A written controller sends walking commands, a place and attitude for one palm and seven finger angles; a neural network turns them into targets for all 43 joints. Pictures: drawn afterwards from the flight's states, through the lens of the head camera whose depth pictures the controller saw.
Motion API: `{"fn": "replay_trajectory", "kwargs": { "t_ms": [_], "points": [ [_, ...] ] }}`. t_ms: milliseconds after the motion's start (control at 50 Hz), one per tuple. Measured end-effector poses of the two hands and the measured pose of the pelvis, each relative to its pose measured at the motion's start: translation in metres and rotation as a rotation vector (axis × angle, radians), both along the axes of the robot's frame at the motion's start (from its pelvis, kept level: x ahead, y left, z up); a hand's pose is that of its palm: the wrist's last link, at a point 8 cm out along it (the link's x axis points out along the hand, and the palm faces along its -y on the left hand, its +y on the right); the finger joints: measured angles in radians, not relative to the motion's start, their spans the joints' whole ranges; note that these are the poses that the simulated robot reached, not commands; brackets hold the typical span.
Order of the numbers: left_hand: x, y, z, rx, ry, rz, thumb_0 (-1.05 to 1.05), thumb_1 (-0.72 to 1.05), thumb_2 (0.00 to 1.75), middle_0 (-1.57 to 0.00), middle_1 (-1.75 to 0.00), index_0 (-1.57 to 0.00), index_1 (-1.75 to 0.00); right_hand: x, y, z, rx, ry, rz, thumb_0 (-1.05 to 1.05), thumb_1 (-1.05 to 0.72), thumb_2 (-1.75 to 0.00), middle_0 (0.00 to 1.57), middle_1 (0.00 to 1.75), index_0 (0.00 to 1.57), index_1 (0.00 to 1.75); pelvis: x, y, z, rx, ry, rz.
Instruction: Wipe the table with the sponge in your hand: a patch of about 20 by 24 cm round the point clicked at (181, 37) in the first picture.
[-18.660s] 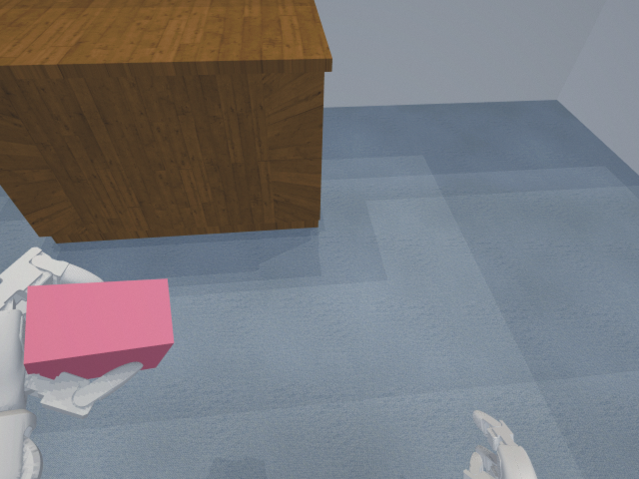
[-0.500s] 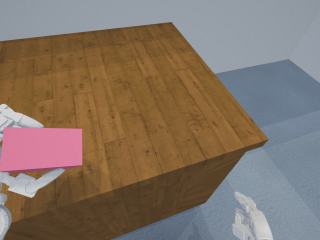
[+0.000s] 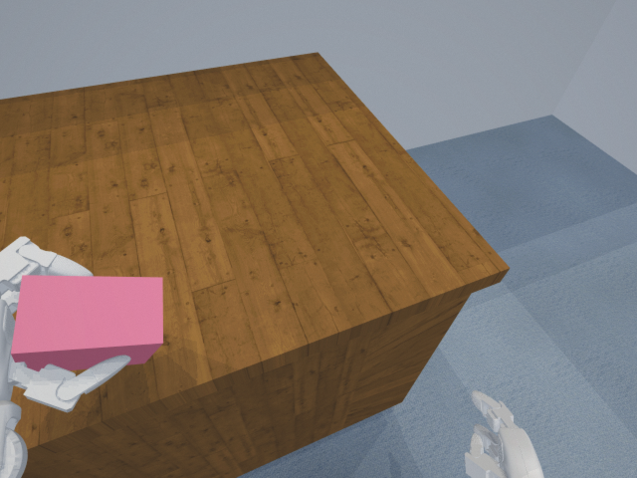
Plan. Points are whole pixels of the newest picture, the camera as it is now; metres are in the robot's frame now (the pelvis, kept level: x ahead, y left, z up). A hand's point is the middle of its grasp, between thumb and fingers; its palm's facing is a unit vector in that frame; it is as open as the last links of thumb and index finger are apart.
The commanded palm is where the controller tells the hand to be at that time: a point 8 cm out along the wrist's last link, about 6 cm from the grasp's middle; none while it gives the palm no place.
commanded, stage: look again from close up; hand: left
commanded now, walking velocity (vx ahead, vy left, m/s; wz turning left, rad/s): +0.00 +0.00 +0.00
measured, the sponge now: (112, 325) +0.23 +0.23 +0.13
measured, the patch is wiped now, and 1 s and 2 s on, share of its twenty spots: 0.00 0.00 0.00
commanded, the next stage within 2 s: come to a stop and stand still in 0.12 s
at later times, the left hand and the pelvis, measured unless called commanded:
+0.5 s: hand (88, 316) +0.22 +0.24 +0.15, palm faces +0.36 -0.86 -0.35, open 10.5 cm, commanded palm +0.16 +0.28 +0.17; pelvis +0.00 +0.00 +0.00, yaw -1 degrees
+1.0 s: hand (86, 311) +0.24 +0.25 +0.14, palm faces +0.34 -0.87 -0.35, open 10.5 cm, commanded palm +0.17 +0.28 +0.17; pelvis +0.01 +0.01 +0.00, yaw -1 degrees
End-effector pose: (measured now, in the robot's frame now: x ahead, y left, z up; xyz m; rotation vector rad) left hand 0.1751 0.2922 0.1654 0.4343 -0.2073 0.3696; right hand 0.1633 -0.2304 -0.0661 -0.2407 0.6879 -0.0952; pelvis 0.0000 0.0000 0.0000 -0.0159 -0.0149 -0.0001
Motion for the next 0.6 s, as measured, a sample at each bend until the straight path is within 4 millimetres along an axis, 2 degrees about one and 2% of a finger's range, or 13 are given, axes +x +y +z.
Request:
{"fn": "replay_trajectory", "kwargs": {
  "t_ms": [120,260,300,360,420,500,540,600],
  "points": [
    [0.001,-0.006,-0.010,-0.042,0.032,0.006,-0.01,-0.54,1.02,-0.69,-1.34,-0.71,-1.34,0.001,-0.006,0.003,-0.015,-0.007,-0.005,0.01,-0.90,-0.90,0.20,0.30,0.20,0.29,0.001,-0.003,0.001,-0.001,-0.005,0.001],
    [0.001,-0.014,0.001,-0.022,-0.001,-0.021,-0.01,-0.54,1.02,-0.69,-1.34,-0.71,-1.34,0.008,-0.002,0.005,-0.004,-0.025,0.008,0.01,-0.90,-0.90,0.20,0.30,0.20,0.29,0.002,-0.006,0.001,-0.002,-0.009,0.006],
    [0.008,-0.003,0.021,0.139,-0.052,-0.033,-0.01,-0.54,1.02,-0.69,-1.34,-0.72,-1.34,0.008,0.001,0.003,-0.020,-0.020,0.049,0.01,-0.90,-0.90,0.20,0.30,0.20,0.29,-0.002,-0.009,-0.001,-0.006,0.002,0.014],
    [0.016,0.022,0.037,0.162,-0.147,0.030,-0.01,-0.54,1.02,-0.69,-1.34,-0.72,-1.34,0.006,0.006,0.000,0.004,-0.004,0.067,0.01,-0.90,-0.90,0.20,0.30,0.20,0.29,-0.006,-0.012,-0.001,-0.002,0.006,-0.002],
    [0.016,0.020,0.028,0.081,-0.141,0.050,-0.01,-0.54,1.02,-0.69,-1.34,-0.71,-1.34,0.001,0.008,0.000,0.044,-0.032,0.046,0.01,-0.90,-0.90,0.20,0.30,0.20,0.30,-0.006,-0.007,-0.001,0.002,0.004,-0.017],
    [0.009,-0.013,-0.001,-0.010,-0.035,-0.049,-0.01,-0.54,1.02,-0.69,-1.34,-0.71,-1.34,-0.007,0.009,-0.006,0.068,-0.033,0.012,0.01,-0.90,-0.90,0.20,0.30,0.20,0.30,-0.002,0.001,-0.002,0.005,-0.004,-0.022],
    [0.005,-0.023,-0.014,-0.034,0.014,-0.094,-0.01,-0.54,1.02,-0.69,-1.34,-0.71,-1.34,-0.011,0.010,-0.007,0.060,-0.014,0.002,0.01,-0.90,-0.90,0.20,0.30,0.20,0.30,0.000,0.001,-0.003,0.004,-0.007,-0.019],
    [0.004,-0.020,-0.021,-0.025,0.032,-0.103,-0.02,-0.54,1.02,-0.69,-1.34,-0.72,-1.34,-0.015,0.010,-0.006,0.032,0.017,0.002,0.01,-0.90,-0.90,0.20,0.30,0.20,0.30,0.001,-0.002,-0.003,0.004,-0.010,-0.011]
  ]
}}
